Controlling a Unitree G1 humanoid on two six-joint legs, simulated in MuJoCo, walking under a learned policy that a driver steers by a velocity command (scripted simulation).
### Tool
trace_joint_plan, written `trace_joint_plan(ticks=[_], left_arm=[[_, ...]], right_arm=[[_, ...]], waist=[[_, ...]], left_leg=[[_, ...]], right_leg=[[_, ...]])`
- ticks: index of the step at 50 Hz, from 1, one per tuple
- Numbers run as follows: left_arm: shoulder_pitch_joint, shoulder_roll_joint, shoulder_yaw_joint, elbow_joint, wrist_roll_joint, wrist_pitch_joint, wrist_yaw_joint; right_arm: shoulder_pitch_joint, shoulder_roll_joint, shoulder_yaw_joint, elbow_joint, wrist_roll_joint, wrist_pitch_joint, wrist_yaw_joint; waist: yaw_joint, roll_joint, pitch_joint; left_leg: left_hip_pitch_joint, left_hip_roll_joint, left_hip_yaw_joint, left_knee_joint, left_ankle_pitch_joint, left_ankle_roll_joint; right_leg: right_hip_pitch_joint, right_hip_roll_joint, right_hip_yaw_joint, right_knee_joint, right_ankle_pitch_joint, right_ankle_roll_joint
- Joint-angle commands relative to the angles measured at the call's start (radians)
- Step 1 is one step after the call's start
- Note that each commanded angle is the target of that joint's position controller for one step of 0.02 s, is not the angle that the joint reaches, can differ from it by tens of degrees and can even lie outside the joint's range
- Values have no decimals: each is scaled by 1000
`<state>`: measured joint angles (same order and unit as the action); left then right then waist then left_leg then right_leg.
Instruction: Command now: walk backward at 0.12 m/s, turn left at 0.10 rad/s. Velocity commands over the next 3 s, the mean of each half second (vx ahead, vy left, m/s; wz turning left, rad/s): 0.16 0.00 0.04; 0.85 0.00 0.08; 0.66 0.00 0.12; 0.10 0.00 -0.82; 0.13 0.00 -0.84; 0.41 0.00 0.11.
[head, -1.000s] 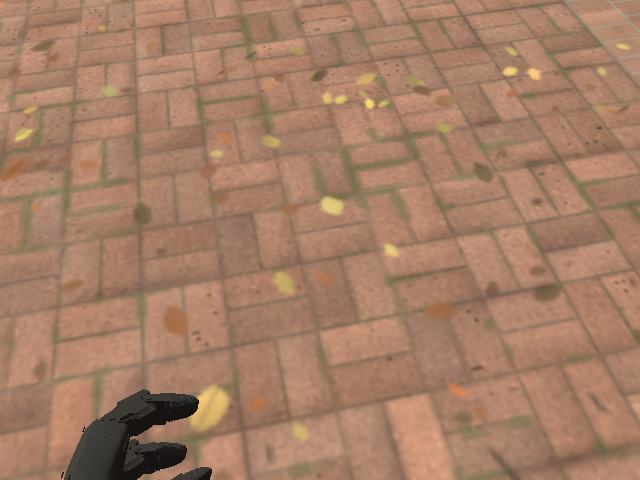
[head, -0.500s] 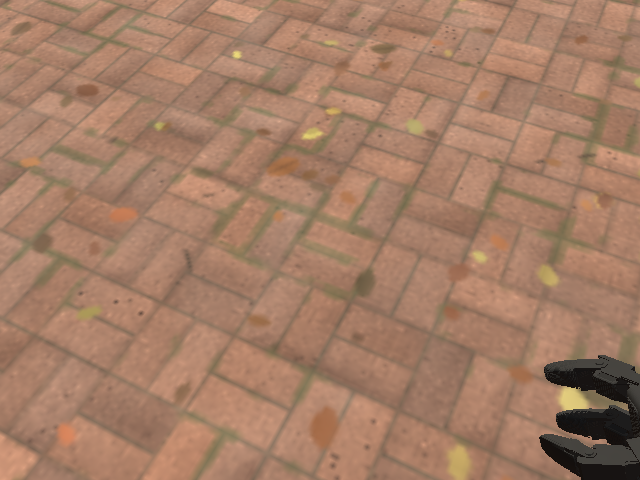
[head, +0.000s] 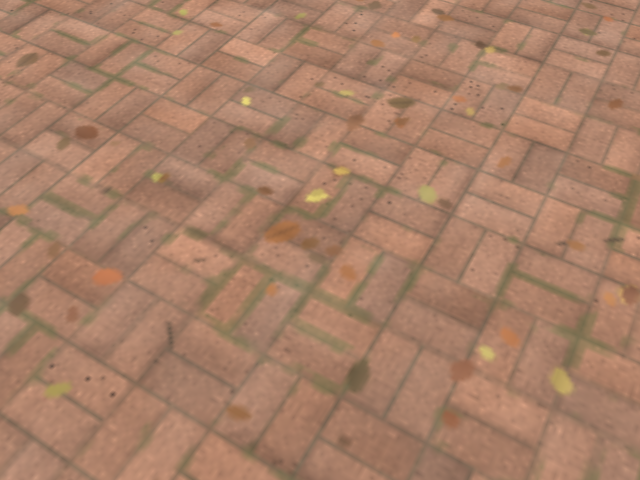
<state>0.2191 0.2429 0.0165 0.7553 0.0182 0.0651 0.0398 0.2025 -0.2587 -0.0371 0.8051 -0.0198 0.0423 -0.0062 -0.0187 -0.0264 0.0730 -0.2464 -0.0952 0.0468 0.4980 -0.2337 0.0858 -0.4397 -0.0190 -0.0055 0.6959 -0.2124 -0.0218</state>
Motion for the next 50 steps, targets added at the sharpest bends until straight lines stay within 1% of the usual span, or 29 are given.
trace_joint_plan(ticks=[1,2,3,4,6,9,12,13,14,16,18,19,20,21,22,23,26,32,37,38,40,41,42,43,44,45,46,48,50], left_arm=[[87,104,28,-31,14,-21,1],[68,182,39,-46,24,-36,4],[75,224,51,-59,-2,-32,4],[96,200,44,-47,3,-32,2],[-42,147,31,-55,12,-27,6],[-70,114,26,-58,1,-24,3],[-18,120,30,-18,-5,-28,3],[-1,111,25,-1,-2,-29,-1],[33,166,46,20,0,-21,-8],[24,197,67,34,3,2,-15],[-101,177,75,7,-6,12,-10],[-180,134,73,-18,-12,9,-9],[-101,9,45,-7,-34,0,-8],[-216,70,51,-76,-16,-21,-20],[-238,95,59,-91,-20,-38,-42],[-178,128,70,-55,-11,-55,-63],[-133,130,79,-14,18,-65,-82],[-326,90,57,-76,17,-62,-96],[-420,78,42,-132,14,-78,-112],[-412,78,40,-139,16,-80,-111],[-274,90,48,-115,20,-84,-94],[-72,118,65,-59,16,-91,-78],[184,174,90,24,22,-104,-61],[330,314,127,57,46,-114,-45],[358,312,119,70,37,-128,-55],[211,257,105,71,41,-131,-55],[143,189,91,69,38,-138,-57],[67,102,63,83,23,-151,-57],[77,58,48,113,12,-166,-58]], right_arm=[[2,-104,-27,-41,4,14,-13],[95,-73,-25,-41,-4,20,-19],[130,-51,-21,-36,1,39,-26],[95,-81,-28,-27,1,48,-28],[45,-118,-49,-22,7,46,-27],[57,-114,-50,2,-1,42,-24],[40,-75,-35,11,12,43,-23],[88,-61,-26,30,9,42,-18],[127,-73,-26,41,4,37,-11],[191,-104,-30,68,2,22,1],[354,-86,-22,139,-9,5,-3],[455,-85,-21,192,-20,-9,-13],[293,-74,-9,154,-8,-27,-18],[190,-135,-22,97,-8,-38,-26],[104,-181,-38,92,-8,-55,-32],[39,-171,-40,78,-2,-81,-25],[125,-120,-29,107,10,-129,-5],[322,-117,-30,172,2,-135,-4],[375,-133,-32,206,-8,-139,-7],[372,-140,-33,215,-10,-138,-7],[334,-162,-36,223,-7,-137,-5],[306,-183,-41,225,-4,-135,-5],[245,-193,-43,206,2,-137,-6],[262,-67,-13,139,31,-147,12],[201,-57,-17,115,27,-172,18],[84,-87,-32,81,32,-170,17],[94,-84,-29,80,32,-170,21],[143,-40,-25,97,4,-139,34],[139,-2,-20,85,-3,-101,54]], waist=[[29,75,-55],[-40,-151,-69],[0,-288,-141],[21,-194,-166],[-37,-62,-94],[-21,-78,-121],[21,-103,-128],[13,-125,-175],[16,-189,-184],[-7,-220,-131],[-106,-138,-16],[-151,9,59],[-53,315,32],[-41,157,126],[20,110,158],[56,63,119],[18,100,13],[-87,140,92],[-115,160,147],[-101,173,142],[-10,202,49],[99,198,-59],[227,153,-189],[240,-134,-356],[225,-204,-428],[164,-98,-217],[111,-18,-134],[20,-44,-52],[-14,-70,5]], left_leg=[[-72,237,-176,20,314,49],[-92,102,-89,211,-9,0],[-105,-55,-55,422,-423,-29],[-77,-65,-176,586,-431,-33],[-114,-48,-208,682,-289,-48],[-146,-38,-155,627,-231,-95],[-128,-5,-117,424,-269,-114],[-44,11,-87,314,-300,-110],[23,-14,-16,259,-366,-95],[156,-21,45,106,-368,-36],[342,-33,145,-247,-145,30],[445,27,61,-429,-139,70],[457,330,-350,-390,-384,75],[215,505,-597,-476,-604,169],[136,505,-585,-499,-586,180],[181,432,-473,-476,-429,139],[246,319,-284,-443,-252,97],[327,323,-233,-499,-207,115],[403,369,-167,-515,14,119],[415,374,-139,-484,160,114],[361,365,-54,-276,772,93],[275,360,-14,-45,1017,80],[54,310,20,251,903,55],[-329,163,29,674,331,18],[-460,38,-173,888,-231,54],[-557,102,-216,955,-110,76],[-532,172,-169,917,-11,74],[-429,219,-148,827,42,53],[-425,235,-138,825,58,31]], right_leg=[[226,-50,60,-245,210,-34],[240,-244,282,-300,600,-76],[190,-401,445,-360,810,-261],[125,-388,474,-416,637,-297],[75,-250,309,-422,267,-225],[182,-176,232,-440,66,-182],[280,-181,254,-465,-61,-171],[273,-176,252,-503,-230,-153],[255,-170,263,-544,-370,-144],[150,-153,249,-611,-473,-115],[-3,-45,120,-577,-371,-10],[-158,48,21,-354,-318,55],[-354,111,-30,129,-349,7],[-476,74,104,164,-113,4],[-471,33,186,229,18,1],[-454,41,193,271,87,10],[-386,39,99,337,128,43],[-441,-38,-36,150,143,54],[-369,-42,-106,-13,54,-22],[-325,-27,-124,-40,3,-45],[-42,60,-179,-69,-102,-101],[219,107,-182,-75,-104,-123],[570,63,-101,-99,-103,-148],[906,-235,351,-236,-592,-211],[872,-382,804,-477,-833,-205],[706,-350,672,-476,-665,-162],[564,-338,498,-465,-506,-149],[344,-260,274,-527,-343,-89],[251,-241,146,-579,-263,-65]])
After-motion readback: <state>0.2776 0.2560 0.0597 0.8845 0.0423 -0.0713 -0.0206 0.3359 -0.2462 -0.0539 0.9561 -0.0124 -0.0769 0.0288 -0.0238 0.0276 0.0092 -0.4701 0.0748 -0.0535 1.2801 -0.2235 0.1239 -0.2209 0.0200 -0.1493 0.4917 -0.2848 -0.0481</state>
